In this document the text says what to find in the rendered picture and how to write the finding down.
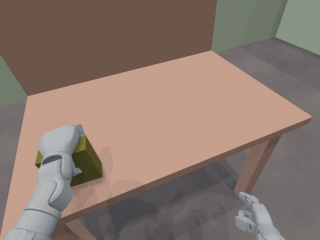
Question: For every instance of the left robot hand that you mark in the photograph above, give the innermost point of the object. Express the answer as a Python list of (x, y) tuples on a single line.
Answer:
[(63, 139)]

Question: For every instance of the sponge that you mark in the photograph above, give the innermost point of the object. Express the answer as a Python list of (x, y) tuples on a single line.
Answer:
[(84, 158)]

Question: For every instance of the right robot hand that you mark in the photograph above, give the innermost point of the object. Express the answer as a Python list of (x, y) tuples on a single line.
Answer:
[(259, 215)]

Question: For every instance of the left robot forearm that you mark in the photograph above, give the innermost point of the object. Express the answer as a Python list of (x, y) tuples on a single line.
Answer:
[(51, 196)]

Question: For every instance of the table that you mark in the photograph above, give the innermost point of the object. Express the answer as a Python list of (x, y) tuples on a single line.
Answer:
[(153, 99)]

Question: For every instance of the right robot forearm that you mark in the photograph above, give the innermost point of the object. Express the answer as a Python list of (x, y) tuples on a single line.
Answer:
[(267, 232)]

